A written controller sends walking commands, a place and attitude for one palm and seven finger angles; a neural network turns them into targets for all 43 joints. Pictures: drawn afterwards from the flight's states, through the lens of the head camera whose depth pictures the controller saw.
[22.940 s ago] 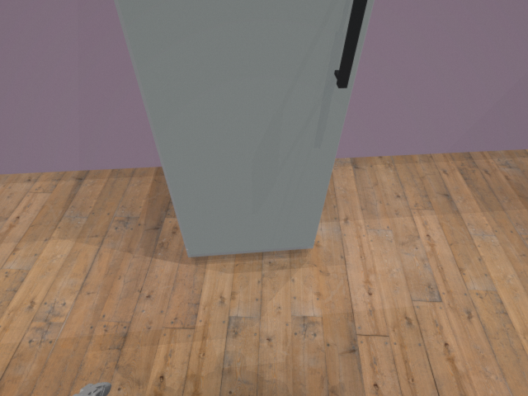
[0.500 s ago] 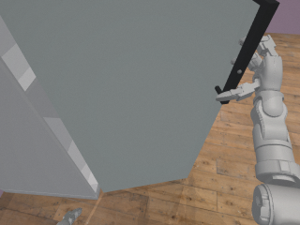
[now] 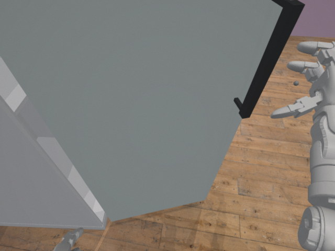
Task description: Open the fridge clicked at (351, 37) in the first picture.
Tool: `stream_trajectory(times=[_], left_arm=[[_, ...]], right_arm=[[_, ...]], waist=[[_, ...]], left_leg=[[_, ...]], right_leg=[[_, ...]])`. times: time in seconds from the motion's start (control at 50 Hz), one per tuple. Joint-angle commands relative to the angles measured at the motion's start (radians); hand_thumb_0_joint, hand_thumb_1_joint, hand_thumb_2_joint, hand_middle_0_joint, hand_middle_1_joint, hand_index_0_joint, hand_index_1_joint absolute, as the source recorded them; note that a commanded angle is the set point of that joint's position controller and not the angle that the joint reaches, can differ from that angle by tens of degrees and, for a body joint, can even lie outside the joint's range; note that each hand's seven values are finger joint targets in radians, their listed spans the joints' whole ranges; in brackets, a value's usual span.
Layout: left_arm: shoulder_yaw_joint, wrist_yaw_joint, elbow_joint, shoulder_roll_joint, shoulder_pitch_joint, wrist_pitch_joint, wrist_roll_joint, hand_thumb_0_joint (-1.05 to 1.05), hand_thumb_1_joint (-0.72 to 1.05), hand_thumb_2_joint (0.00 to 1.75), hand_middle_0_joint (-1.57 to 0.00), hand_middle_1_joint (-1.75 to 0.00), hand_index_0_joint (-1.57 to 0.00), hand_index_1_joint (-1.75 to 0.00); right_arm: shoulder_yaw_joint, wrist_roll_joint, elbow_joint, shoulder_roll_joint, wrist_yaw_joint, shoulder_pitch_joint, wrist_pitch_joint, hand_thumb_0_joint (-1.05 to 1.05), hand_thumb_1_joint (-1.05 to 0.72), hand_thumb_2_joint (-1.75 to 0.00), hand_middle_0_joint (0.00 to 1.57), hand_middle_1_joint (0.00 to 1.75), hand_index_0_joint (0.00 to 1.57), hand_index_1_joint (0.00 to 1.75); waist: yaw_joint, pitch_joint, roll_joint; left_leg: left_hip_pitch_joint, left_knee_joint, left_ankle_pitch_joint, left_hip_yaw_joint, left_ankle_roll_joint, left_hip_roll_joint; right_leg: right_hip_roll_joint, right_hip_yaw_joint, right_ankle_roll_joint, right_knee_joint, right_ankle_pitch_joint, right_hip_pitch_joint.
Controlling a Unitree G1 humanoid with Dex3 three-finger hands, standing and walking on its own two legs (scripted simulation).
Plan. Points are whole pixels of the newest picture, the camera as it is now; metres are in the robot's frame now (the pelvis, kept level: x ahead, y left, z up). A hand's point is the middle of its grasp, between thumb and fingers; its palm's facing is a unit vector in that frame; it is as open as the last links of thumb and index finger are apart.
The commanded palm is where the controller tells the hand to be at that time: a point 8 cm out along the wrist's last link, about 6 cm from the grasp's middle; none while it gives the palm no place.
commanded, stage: slip the hand off the handle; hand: right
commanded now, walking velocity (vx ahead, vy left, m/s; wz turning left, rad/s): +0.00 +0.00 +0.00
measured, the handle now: (258, 66) +0.46 -0.15 +0.23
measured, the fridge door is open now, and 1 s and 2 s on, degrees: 75 75 75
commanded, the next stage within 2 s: draw the hand back to the body in 0.90 s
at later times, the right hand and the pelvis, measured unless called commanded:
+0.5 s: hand (317, 99) +0.39 -0.26 +0.21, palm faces +0.11 +0.99 -0.12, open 14.7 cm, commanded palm +0.34 -0.30 +0.22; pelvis +0.00 -0.02 +0.00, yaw +1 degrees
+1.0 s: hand out of the picture +0.30 -0.26 +0.22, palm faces +0.17 +0.98 -0.14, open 14.7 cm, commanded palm +0.28 -0.30 +0.22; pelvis -0.01 -0.01 +0.00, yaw -2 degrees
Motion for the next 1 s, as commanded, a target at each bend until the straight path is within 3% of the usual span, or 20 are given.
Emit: stream_trajectory(times=[0.0,0.06,0.1,0.14,0.18,0.2,0.28,0.3,0.36,0.44,0.48,0.52,0.6,0.66,0.72,0.78,0.84,0.9,0.94,0.98], left_arm=[[0.041,0.009,-0.116,0.135,0.016,-0.040,0.001,0.00,0.90,0.90,-0.20,-0.30,-0.20,-0.30],[0.041,0.017,-0.104,0.152,0.037,-0.035,0.001,0.00,0.90,0.90,-0.20,-0.30,-0.20,-0.30],[0.039,0.021,-0.102,0.154,0.039,-0.035,0.001,0.00,0.90,0.90,-0.20,-0.30,-0.20,-0.30],[0.041,0.022,-0.114,0.151,0.045,-0.035,0.006,0.00,0.90,0.90,-0.20,-0.30,-0.20,-0.30],[0.040,0.020,-0.110,0.151,0.060,-0.034,0.006,0.00,0.90,0.90,-0.20,-0.30,-0.20,-0.30],[0.039,0.017,-0.122,0.148,0.056,-0.035,0.006,0.00,0.90,0.90,-0.20,-0.30,-0.20,-0.30],[0.044,0.010,-0.155,0.147,0.042,-0.032,0.004,0.00,0.90,0.90,-0.20,-0.30,-0.20,-0.30],[0.041,0.008,-0.163,0.144,0.027,-0.033,-0.001,0.00,0.90,0.90,-0.20,-0.30,-0.20,-0.30],[0.040,0.012,-0.173,0.147,0.007,-0.035,-0.003,0.00,0.90,0.90,-0.20,-0.30,-0.20,-0.30],[0.035,0.020,-0.188,0.136,-0.028,-0.049,0.002,0.00,0.90,0.90,-0.20,-0.30,-0.20,-0.30],[0.030,0.018,-0.192,0.125,-0.045,-0.058,0.004,0.00,0.90,0.90,-0.20,-0.30,-0.20,-0.30],[0.026,0.020,-0.190,0.124,-0.063,-0.065,0.003,0.00,0.90,0.90,-0.20,-0.30,-0.20,-0.30],[0.015,0.035,-0.191,0.121,-0.102,-0.072,-0.006,0.00,0.90,0.90,-0.20,-0.30,-0.20,-0.30],[0.008,0.042,-0.198,0.115,-0.128,-0.079,-0.008,0.00,0.90,0.90,-0.20,-0.30,-0.20,-0.30],[-0.001,0.048,-0.197,0.109,-0.148,-0.087,-0.010,0.00,0.90,0.90,-0.20,-0.30,-0.20,-0.30],[-0.002,0.054,-0.194,0.115,-0.153,-0.087,-0.008,0.00,0.90,0.90,-0.20,-0.30,-0.20,-0.30],[-0.007,0.055,-0.200,0.111,-0.170,-0.089,-0.007,0.00,0.90,0.90,-0.20,-0.30,-0.20,-0.30],[-0.012,0.053,-0.209,0.102,-0.184,-0.100,-0.006,0.00,0.90,0.90,-0.20,-0.30,-0.20,-0.30],[-0.013,0.056,-0.207,0.101,-0.185,-0.109,-0.006,0.00,0.90,0.90,-0.20,-0.30,-0.20,-0.30],[-0.012,0.062,-0.193,0.106,-0.177,-0.115,-0.008,0.00,0.90,0.90,-0.20,-0.30,-0.20,-0.30]], right_arm=[[-0.034,0.022,-0.230,-0.237,0.031,-0.463,-0.074,0.00,0.55,-0.20,0.25,1.15,0.25,1.15],[-0.090,0.027,-0.139,-0.304,0.042,-0.463,-0.061,0.00,0.55,-0.20,0.25,1.15,0.25,1.15],[-0.091,0.025,-0.142,-0.328,0.053,-0.518,-0.066,0.00,0.55,-0.20,0.25,1.15,0.25,1.15],[-0.089,0.023,-0.179,-0.331,0.061,-0.520,-0.085,0.00,0.55,-0.20,0.25,1.15,0.25,1.15],[-0.110,0.026,-0.148,-0.348,0.071,-0.492,-0.093,0.00,0.55,-0.20,0.25,1.15,0.25,1.15],[-0.073,0.036,-0.161,-0.296,0.083,-0.472,-0.095,0.00,0.55,-0.20,0.25,1.15,0.25,1.15],[-0.124,0.066,-0.259,-0.303,0.103,-0.299,-0.079,0.00,0.55,-0.20,0.25,1.15,0.25,1.15],[-0.096,0.074,-0.284,-0.268,0.106,-0.282,-0.063,0.00,0.55,-0.20,0.25,1.15,0.25,1.15],[-0.127,0.085,-0.363,-0.286,0.092,-0.233,-0.024,0.00,0.55,-0.20,0.25,1.15,0.25,1.15],[-0.123,0.083,-0.525,-0.266,0.056,-0.211,-0.002,0.00,0.55,-0.20,0.25,1.15,0.25,1.15],[-0.119,0.076,-0.589,-0.253,0.046,-0.173,0.004,0.00,0.55,-0.20,0.25,1.15,0.25,1.15],[-0.112,0.086,-0.585,-0.227,0.046,-0.110,0.020,0.00,0.55,-0.20,0.25,1.15,0.25,1.15],[-0.089,0.096,-0.597,-0.205,0.058,-0.078,0.057,0.00,0.55,-0.20,0.25,1.15,0.25,1.15],[-0.073,0.103,-0.646,-0.186,0.066,-0.067,0.071,0.00,0.55,-0.20,0.25,1.15,0.25,1.15],[-0.041,0.109,-0.657,-0.157,0.073,-0.065,0.082,0.00,0.55,-0.20,0.25,1.15,0.25,1.15],[-0.102,0.121,-0.636,-0.207,0.078,-0.018,0.090,0.00,0.55,-0.20,0.25,1.15,0.25,1.15],[-0.129,0.125,-0.673,-0.234,0.091,0.005,0.086,0.00,0.55,-0.20,0.25,1.15,0.25,1.15],[-0.119,0.136,-0.723,-0.220,0.106,0.007,0.074,0.00,0.55,-0.20,0.25,1.15,0.25,1.15],[-0.090,0.138,-0.740,-0.195,0.113,-0.011,0.069,0.00,0.55,-0.20,0.25,1.15,0.25,1.15],[-0.103,0.146,-0.692,-0.213,0.117,-0.004,0.080,0.00,0.55,-0.20,0.25,1.15,0.25,1.15]], waist=[[0.016,-0.315,-0.041],[0.025,-0.267,0.016],[0.034,-0.274,-0.015],[0.023,-0.329,-0.070],[0.021,-0.328,-0.048],[0.019,-0.334,-0.043],[-0.027,-0.367,-0.060],[-0.022,-0.331,-0.064],[-0.030,-0.291,-0.055],[-0.036,-0.301,-0.068],[-0.041,-0.317,-0.108],[-0.042,-0.283,-0.059],[-0.039,-0.214,-0.049],[-0.040,-0.222,-0.065],[-0.033,-0.180,-0.043],[-0.047,-0.190,-0.005],[-0.060,-0.203,-0.039],[-0.058,-0.215,-0.067],[-0.050,-0.206,-0.059],[-0.044,-0.172,-0.044]], left_leg=[[0.114,-0.031,0.359,-0.040,0.016,-0.024],[0.089,-0.040,0.305,-0.037,0.013,-0.025],[0.069,-0.039,0.271,-0.039,0.014,-0.025],[0.082,-0.023,0.298,-0.038,0.020,-0.026],[0.071,-0.018,0.300,-0.034,0.020,-0.032],[0.069,-0.015,0.304,-0.031,0.020,-0.032],[0.109,0.004,0.359,-0.021,0.024,-0.034],[0.083,-0.005,0.331,-0.019,0.022,-0.036],[0.078,-0.013,0.305,-0.013,0.023,-0.037],[0.089,-0.016,0.288,-0.008,0.025,-0.035],[0.089,-0.011,0.296,-0.007,0.026,-0.035],[0.085,-0.019,0.278,-0.004,0.023,-0.035],[0.079,-0.036,0.222,-0.002,0.023,-0.029],[0.085,-0.040,0.216,-0.003,0.024,-0.025],[0.066,-0.053,0.179,-0.001,0.022,-0.025],[0.096,-0.058,0.178,-0.008,0.019,-0.019],[0.123,-0.054,0.199,-0.013,0.022,-0.015],[0.126,-0.052,0.213,-0.012,0.021,-0.016],[0.122,-0.053,0.222,-0.013,0.020,-0.016],[0.102,-0.065,0.180,-0.015,0.015,-0.014]], right_leg=[[0.048,0.020,-0.044,-0.016,0.304,0.139],[0.044,0.029,-0.047,-0.019,0.252,0.091],[0.043,0.031,-0.045,-0.016,0.230,0.093],[0.044,0.033,-0.045,-0.003,0.280,0.121],[0.039,0.041,-0.041,0.001,0.293,0.124],[0.039,0.042,-0.041,0.000,0.302,0.132],[0.030,0.047,-0.033,-0.002,0.400,0.155],[0.028,0.048,-0.033,-0.006,0.375,0.155],[0.023,0.051,-0.032,-0.021,0.357,0.145],[0.022,0.057,-0.028,-0.024,0.358,0.177],[0.021,0.064,-0.019,-0.023,0.394,0.209],[0.020,0.065,-0.019,-0.028,0.356,0.194],[0.024,0.064,-0.021,-0.048,0.264,0.161],[0.027,0.064,-0.023,-0.048,0.255,0.177],[0.031,0.070,-0.026,-0.053,0.205,0.171],[0.035,0.064,-0.032,-0.052,0.187,0.149],[0.038,0.057,-0.033,-0.046,0.204,0.151],[0.042,0.055,-0.033,-0.043,0.214,0.168],[0.039,0.054,-0.036,-0.038,0.221,0.173],[0.042,0.057,-0.036,-0.042,0.173,0.150]])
